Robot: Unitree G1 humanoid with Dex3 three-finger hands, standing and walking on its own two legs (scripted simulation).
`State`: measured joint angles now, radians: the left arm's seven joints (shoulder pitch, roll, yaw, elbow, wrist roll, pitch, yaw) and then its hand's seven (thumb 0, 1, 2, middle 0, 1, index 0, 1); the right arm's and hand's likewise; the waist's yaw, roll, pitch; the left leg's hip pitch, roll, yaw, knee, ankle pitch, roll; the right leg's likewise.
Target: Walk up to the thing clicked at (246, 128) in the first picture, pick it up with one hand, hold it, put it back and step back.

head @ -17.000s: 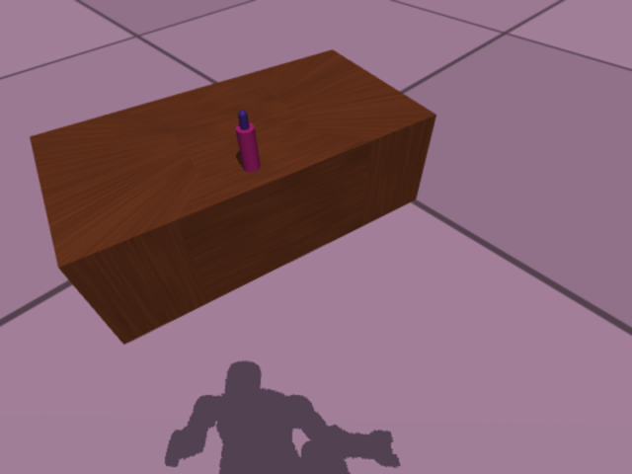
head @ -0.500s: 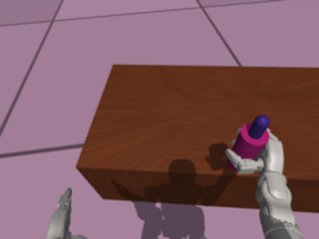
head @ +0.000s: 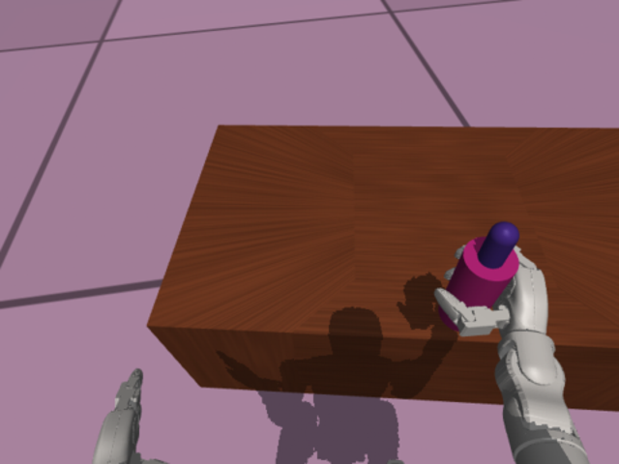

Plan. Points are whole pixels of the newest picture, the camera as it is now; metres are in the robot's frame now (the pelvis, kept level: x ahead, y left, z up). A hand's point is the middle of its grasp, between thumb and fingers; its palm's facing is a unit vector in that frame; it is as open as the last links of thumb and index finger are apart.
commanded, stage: hold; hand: right
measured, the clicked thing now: (479, 277) +0.33 -0.17 +0.07
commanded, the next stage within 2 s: crouch in 1.12 s
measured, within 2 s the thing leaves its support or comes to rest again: neither
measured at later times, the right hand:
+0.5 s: hand (465, 291) +0.33 -0.16 +0.04, palm faces +0.15 +0.99 +0.01, open 8.5 cm
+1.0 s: hand (472, 288) +0.33 -0.17 +0.04, palm faces +0.18 +0.98 +0.00, open 8.5 cm
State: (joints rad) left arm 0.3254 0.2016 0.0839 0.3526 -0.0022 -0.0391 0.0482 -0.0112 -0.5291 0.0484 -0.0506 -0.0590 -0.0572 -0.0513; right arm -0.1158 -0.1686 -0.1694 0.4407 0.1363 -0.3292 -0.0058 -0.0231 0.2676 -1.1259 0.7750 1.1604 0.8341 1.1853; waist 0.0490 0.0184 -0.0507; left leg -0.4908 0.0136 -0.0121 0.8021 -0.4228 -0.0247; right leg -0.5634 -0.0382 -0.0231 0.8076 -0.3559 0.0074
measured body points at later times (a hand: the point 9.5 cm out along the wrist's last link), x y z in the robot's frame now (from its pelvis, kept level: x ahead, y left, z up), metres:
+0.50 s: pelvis +0.00 +0.00 +0.00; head +0.03 -0.01 +0.45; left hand +0.15 +0.26 -0.05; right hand +0.31 -0.22 +0.04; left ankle -0.01 +0.14 -0.70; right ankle +0.03 -0.12 -0.70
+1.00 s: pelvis +0.00 +0.00 +0.00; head +0.03 -0.01 +0.45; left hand +0.15 +0.26 -0.05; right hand +0.32 -0.23 +0.04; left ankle -0.01 +0.14 -0.70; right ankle +0.03 -0.12 -0.70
